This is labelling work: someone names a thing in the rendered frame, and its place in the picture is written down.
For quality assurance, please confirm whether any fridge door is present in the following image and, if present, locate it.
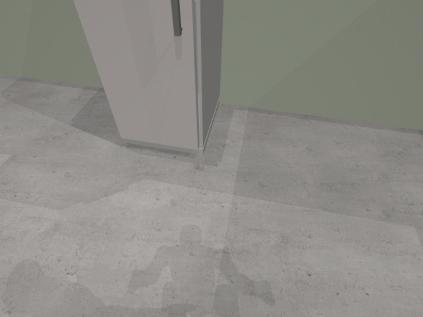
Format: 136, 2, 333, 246
73, 0, 200, 150

